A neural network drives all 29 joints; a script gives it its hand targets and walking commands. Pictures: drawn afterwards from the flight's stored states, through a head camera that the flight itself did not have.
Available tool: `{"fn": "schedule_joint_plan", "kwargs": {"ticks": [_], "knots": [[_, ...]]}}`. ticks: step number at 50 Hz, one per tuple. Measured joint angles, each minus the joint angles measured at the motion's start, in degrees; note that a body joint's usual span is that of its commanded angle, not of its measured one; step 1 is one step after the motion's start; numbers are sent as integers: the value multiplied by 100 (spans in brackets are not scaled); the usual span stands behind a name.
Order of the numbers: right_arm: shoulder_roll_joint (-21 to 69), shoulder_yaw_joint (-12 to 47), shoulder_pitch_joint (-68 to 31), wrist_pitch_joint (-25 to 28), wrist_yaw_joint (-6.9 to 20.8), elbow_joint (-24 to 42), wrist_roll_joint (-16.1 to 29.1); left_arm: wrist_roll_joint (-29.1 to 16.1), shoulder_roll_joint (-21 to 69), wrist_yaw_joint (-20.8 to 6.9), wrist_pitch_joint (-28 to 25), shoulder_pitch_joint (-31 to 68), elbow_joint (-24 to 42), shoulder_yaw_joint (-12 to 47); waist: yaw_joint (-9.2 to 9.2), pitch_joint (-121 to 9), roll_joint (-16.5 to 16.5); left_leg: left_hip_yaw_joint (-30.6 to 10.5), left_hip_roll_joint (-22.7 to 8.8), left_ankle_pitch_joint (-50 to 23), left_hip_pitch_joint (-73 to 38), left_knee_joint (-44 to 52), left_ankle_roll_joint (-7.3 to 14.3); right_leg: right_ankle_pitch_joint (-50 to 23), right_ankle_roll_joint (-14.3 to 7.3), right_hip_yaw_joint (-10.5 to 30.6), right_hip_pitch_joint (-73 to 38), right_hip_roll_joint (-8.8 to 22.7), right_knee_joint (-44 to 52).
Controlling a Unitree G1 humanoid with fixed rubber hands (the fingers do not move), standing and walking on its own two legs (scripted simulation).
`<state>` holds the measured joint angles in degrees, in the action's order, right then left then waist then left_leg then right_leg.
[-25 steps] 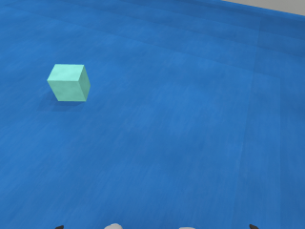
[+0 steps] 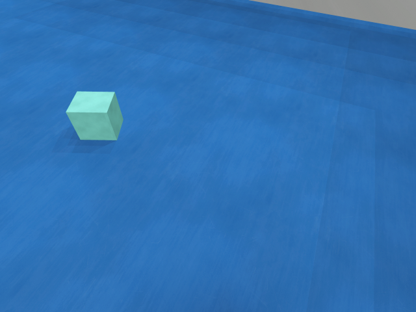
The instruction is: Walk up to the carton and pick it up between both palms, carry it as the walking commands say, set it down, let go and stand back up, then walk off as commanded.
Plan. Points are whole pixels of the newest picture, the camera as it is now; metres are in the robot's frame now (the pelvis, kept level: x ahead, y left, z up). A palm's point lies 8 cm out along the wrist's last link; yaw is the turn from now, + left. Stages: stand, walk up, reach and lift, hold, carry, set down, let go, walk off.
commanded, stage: stand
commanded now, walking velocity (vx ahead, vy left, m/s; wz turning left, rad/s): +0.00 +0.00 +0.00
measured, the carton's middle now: (97, 116) +1.36 +0.70 -0.65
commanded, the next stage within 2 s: walk off in 0.76 s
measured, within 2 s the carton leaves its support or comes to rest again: neither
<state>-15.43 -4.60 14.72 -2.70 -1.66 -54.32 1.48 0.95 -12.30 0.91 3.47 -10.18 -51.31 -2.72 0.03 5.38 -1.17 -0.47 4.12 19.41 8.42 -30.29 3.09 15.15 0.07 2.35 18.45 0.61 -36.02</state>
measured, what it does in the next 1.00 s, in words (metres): stands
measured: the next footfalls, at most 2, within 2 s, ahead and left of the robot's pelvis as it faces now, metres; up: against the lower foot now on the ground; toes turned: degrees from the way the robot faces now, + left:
left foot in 1.34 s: +0.00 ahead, +0.17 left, +0.00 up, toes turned +2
right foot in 1.84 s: +0.00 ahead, +0.01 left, +0.00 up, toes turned +0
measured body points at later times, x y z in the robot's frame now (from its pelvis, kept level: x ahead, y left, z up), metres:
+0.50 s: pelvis +0.01 -0.01 +0.00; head +0.03 +0.00 +0.45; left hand +0.08 +0.24 -0.14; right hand +0.08 -0.29 -0.13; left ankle -0.03 +0.09 -0.73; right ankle +0.03 -0.13 -0.73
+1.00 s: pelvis +0.01 -0.01 +0.00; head +0.03 -0.01 +0.45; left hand +0.06 +0.23 -0.15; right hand +0.05 -0.29 -0.14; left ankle -0.03 +0.09 -0.73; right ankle +0.03 -0.13 -0.73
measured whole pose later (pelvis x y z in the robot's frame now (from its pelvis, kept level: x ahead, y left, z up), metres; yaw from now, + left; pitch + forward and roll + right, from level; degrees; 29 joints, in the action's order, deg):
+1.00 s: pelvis +0.01 -0.01 +0.00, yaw +0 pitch -1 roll +1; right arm -15.4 -3.7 11.2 -0.4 -1.7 -62.1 1.5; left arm 1.0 -10.8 2.0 0.9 -10.2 -60.6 -2.7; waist 0.0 3.3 -1.3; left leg -0.7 4.0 18.1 7.6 -26.8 2.7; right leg 15.2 0.4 2.4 15.2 0.8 -31.4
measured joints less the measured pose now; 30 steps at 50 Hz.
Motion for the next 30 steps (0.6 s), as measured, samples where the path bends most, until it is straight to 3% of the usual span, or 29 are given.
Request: {"fn": "schedule_joint_plan", "kwargs": {"ticks": [3, 9, 30], "knots": [[1, 49, -89, 82, -1, -22, 0, 0, -60, -21, -44, -2, -139, 0, -3, -3, -17, -24, -6, -10, 4, 82, 6, -91, -58, 5, -246, 7, 220], [0, 69, -389, 227, -1, -70, 0, 0, -41, -8, -261, 1, -316, 1, 0, -19, -15, -22, -14, -63, -29, 238, -6, 22, 59, 1, -326, 16, 452], [0, 70, -457, 228, -1, -518, 0, 0, 31, 84, -224, 1, -657, 0, 0, -190, -15, -24, -15, -100, -53, 295, -20, 8, 55, 1, -326, 17, 456]]}}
